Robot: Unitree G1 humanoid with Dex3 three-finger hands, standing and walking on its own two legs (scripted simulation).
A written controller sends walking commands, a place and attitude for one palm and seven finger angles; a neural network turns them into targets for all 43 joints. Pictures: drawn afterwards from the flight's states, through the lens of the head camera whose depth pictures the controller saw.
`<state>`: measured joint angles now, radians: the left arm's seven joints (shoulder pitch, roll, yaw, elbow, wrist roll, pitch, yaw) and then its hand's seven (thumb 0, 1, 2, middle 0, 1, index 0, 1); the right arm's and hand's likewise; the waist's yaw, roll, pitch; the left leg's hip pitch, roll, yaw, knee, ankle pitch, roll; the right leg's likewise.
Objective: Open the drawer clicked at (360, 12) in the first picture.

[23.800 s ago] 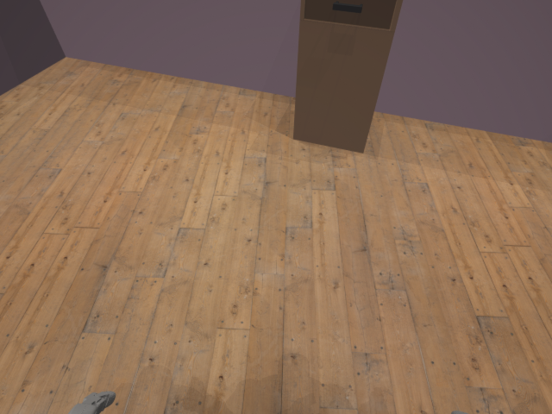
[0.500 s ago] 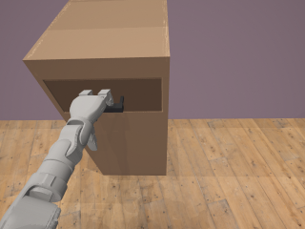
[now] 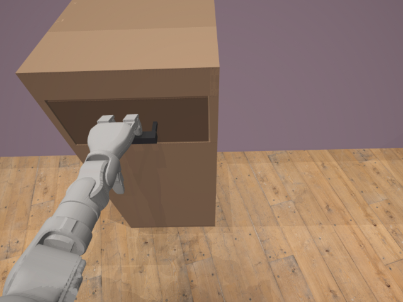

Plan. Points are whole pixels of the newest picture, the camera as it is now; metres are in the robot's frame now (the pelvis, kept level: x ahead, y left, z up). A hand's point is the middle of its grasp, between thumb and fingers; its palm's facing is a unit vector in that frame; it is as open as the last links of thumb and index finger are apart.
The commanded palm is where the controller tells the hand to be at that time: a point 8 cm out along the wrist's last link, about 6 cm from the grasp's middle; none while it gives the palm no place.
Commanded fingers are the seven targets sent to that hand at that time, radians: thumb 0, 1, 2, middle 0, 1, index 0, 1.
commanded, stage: lower the fingers behind the handle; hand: left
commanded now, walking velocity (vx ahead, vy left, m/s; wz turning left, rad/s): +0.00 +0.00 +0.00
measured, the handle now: (133, 131) +0.51 +0.19 +0.02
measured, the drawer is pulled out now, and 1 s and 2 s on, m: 0.00 0.00 0.00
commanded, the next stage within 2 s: lift the fingers back up to retry in 0.96 s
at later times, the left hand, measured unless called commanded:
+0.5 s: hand (123, 155) +0.42 +0.19 +0.03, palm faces -0.01 -0.01 -1.00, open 13.7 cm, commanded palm +0.40 +0.20 +0.05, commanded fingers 0.00 -0.50 0.30 -0.30 -1.20 -0.30 -1.20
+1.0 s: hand (123, 154) +0.42 +0.19 +0.03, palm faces +0.01 +0.01 -1.00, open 13.7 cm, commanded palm +0.40 +0.19 +0.05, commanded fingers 0.00 -0.50 0.30 -0.30 -1.20 -0.30 -1.20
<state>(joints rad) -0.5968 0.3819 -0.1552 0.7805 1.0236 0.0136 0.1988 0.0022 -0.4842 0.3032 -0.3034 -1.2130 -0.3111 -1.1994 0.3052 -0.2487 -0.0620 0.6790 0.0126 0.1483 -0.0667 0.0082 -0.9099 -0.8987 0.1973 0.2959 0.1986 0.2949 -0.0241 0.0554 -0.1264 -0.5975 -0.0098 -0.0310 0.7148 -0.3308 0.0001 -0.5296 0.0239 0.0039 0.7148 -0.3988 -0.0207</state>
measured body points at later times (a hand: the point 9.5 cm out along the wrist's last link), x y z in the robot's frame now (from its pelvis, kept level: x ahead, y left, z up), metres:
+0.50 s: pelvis -0.02 +0.00 -0.01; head +0.03 -0.01 +0.44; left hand +0.42 +0.19 +0.08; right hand +0.06 -0.26 -0.14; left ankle +0.01 +0.12 -0.71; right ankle -0.03 -0.11 -0.71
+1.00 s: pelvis -0.03 +0.00 -0.02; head +0.03 -0.01 +0.43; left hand +0.42 +0.19 +0.08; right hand +0.02 -0.26 -0.15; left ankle +0.01 +0.12 -0.71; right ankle -0.03 -0.11 -0.71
